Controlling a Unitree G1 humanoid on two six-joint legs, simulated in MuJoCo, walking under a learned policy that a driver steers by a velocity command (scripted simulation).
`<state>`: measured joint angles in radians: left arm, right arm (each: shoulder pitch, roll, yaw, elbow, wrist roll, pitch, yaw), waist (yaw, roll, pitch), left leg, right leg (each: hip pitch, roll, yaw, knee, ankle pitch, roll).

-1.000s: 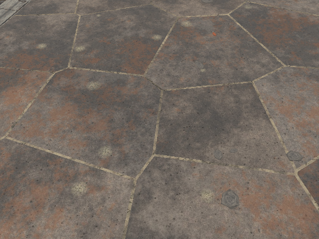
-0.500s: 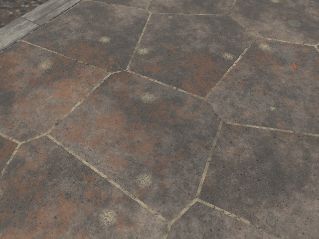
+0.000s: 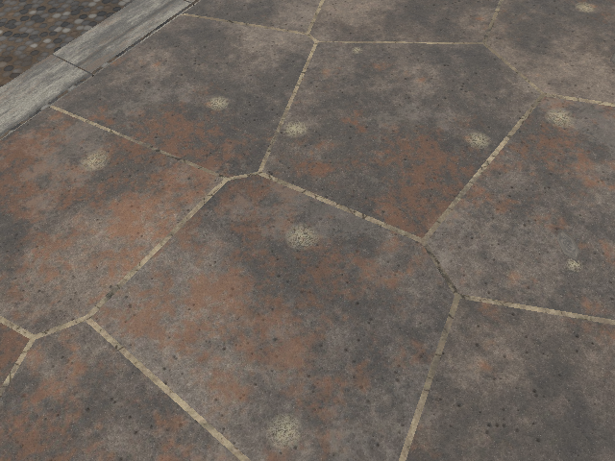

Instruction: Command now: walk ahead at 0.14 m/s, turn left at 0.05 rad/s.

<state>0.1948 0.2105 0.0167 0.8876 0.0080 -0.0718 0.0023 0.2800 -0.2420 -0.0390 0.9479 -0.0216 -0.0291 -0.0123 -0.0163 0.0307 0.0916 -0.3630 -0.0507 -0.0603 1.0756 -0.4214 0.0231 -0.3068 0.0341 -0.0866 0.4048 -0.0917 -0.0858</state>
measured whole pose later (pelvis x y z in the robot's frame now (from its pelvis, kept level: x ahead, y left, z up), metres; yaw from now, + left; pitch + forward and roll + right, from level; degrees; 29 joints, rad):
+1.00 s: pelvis +0.07 +0.04 +0.01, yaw -1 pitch -2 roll +0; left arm 0.31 0.14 -0.01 1.15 0.01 0.00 0.04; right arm 0.31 -0.14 0.02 1.15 -0.01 -0.02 -0.04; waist 0.01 -0.01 0.02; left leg -0.11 -0.03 0.01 0.38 -0.24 0.04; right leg -0.18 0.00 -0.04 0.39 -0.18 -0.01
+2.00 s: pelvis +0.10 +0.03 +0.00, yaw -2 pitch +0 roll +1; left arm 0.35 0.14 0.01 1.12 0.03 -0.02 0.01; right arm 0.46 -0.15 -0.03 1.15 -0.02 -0.02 -0.03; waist -0.03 0.01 -0.02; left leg -0.08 -0.04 0.01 0.39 -0.32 0.07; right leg -0.32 -0.01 -0.07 0.74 -0.43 -0.06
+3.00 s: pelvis +0.60 +0.02 +0.00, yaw +17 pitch +1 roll +0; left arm 0.04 0.21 0.04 0.82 0.03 -0.03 -0.03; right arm 0.44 -0.20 -0.05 1.00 -0.01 -0.08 -0.01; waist -0.08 -0.04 0.05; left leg 0.04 -0.14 -0.08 0.21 -0.25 0.14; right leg -0.67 -0.10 -0.02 0.72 0.01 0.00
